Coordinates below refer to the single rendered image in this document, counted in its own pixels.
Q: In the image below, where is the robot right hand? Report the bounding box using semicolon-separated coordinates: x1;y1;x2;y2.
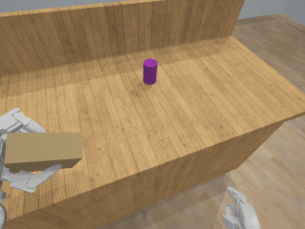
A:
223;186;261;229

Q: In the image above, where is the table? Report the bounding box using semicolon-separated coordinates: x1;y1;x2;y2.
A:
0;0;305;229

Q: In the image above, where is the robot left hand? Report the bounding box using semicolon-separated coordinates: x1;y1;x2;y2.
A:
0;108;63;194

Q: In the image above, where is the sponge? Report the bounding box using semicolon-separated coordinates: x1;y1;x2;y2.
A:
4;133;83;174

